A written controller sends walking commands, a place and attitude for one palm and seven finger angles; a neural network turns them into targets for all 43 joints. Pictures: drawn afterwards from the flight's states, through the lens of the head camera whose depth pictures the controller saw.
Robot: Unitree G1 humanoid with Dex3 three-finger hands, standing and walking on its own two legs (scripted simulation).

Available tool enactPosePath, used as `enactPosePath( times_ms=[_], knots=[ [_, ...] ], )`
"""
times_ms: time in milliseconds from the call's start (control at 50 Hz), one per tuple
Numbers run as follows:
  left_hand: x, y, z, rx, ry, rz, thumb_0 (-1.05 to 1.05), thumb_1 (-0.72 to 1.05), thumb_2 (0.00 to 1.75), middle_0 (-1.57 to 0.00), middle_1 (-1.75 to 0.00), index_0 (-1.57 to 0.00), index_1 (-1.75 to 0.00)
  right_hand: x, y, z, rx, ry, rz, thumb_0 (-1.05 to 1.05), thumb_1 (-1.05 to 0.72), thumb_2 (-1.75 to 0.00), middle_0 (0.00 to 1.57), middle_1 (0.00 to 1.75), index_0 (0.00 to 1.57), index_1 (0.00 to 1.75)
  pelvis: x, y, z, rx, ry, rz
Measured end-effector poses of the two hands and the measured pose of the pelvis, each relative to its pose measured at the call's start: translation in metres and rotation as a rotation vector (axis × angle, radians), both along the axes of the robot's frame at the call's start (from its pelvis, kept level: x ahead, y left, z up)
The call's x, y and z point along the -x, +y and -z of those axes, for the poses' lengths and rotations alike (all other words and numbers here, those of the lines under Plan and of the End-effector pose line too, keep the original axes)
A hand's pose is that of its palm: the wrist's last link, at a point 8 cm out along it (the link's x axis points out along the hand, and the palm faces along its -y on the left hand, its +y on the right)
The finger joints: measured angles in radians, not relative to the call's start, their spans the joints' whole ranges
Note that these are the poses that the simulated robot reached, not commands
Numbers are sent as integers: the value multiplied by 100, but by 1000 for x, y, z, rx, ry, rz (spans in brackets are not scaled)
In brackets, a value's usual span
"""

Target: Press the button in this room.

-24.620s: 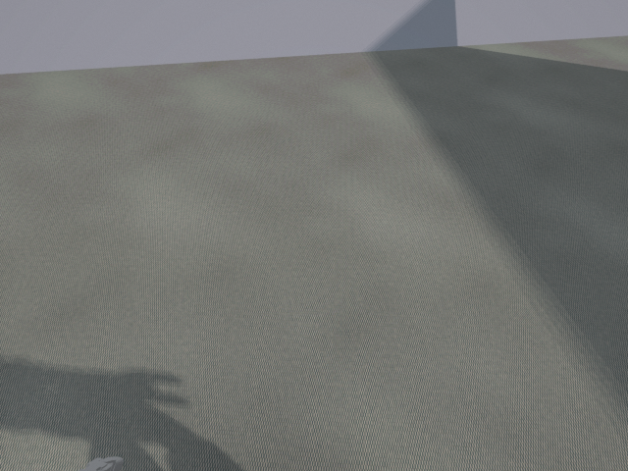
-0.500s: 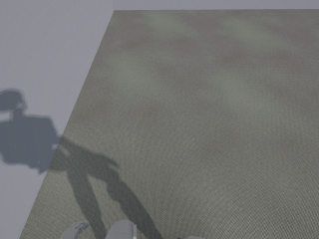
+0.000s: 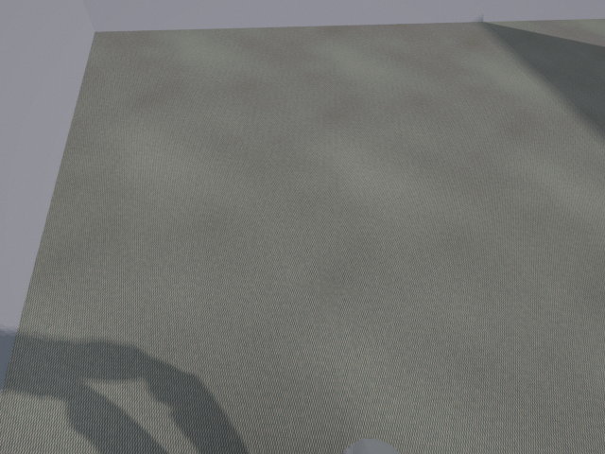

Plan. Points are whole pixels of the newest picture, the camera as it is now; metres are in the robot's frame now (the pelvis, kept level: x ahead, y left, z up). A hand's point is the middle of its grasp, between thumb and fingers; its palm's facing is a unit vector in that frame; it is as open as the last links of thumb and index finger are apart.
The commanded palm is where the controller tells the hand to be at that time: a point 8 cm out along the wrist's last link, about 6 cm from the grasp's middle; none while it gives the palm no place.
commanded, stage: walk to a spot facing it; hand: left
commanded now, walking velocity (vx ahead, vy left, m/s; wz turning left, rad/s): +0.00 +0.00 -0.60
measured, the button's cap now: out of the picture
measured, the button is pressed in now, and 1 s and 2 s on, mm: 0 0 0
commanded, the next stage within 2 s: turn to face it in 0.56 s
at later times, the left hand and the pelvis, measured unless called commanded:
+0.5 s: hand out of the picture +0.14 +0.10 -0.15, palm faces -0.25 -0.94 -0.24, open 7.4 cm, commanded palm none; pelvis +0.00 -0.07 +0.00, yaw -16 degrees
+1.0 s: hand (219, 397) +0.22 +0.15 -0.18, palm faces -0.27 -0.95 -0.18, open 7.4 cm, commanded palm none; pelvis +0.12 -0.02 +0.00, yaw -18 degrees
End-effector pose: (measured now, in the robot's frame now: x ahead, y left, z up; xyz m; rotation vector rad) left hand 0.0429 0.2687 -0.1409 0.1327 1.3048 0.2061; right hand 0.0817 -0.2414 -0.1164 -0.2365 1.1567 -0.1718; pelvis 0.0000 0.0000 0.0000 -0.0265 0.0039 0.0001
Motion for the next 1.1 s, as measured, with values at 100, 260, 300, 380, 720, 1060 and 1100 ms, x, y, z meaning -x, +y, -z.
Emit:
enactPosePath(
  times_ms=[100, 260, 300, 380, 720, 1060, 1100],
  knots=[
    [-37, -24, -3, -13, -15, 112, 1, 91, 90, -20, -30, -20, -30, 50, -21, 16, -29, 78, 120, 0, -90, -90, 21, 30, 20, 30, 3, -15, 4, -12, 3, 70],
    [-97, -87, -13, -65, -150, 283, 1, 91, 90, -20, -30, -20, -30, 118, -70, 50, -65, 203, 277, 0, -90, -90, 21, 30, 20, 30, 9, -52, 18, -37, -2, 167],
    [-101, -98, -18, -65, -151, 301, 1, 91, 90, -20, -30, -20, -30, 122, -77, 46, -63, 204, 296, 0, -91, -90, 20, 30, 20, 30, 10, -57, 13, -44, -4, 192],
    [-103, -115, -24, -51, -136, 343, 1, 91, 90, -20, -30, -20, -30, 118, -89, 34, -61, 157, 316, 0, -91, -90, 20, 30, 19, 30, 9, -66, 4, -51, -2, 235],
    [-87, -84, 0, -4, 61, 342, 1, 90, 90, -21, -30, -21, -30, 3, -89, -1, 6, -72, 299, 0, -91, -90, 20, 30, 19, 30, -50, -51, 2, -14, 3, 360],
    [-207, -80, 5, 40, -31, 351, 1, 91, 90, -20, -30, -20, -30, 18, -8, 8, -51, 189, 368, 0, -93, -90, 21, 30, 20, 30, -119, -19, -4, 2, 17, 289],
    [-220, -85, 3, 39, -59, 346, 1, 91, 90, -20, -30, -20, -30, 27, -7, 8, -58, 225, 377, 0, -93, -90, 21, 30, 20, 30, -121, -21, -4, -1, 21, 270]
  ],
)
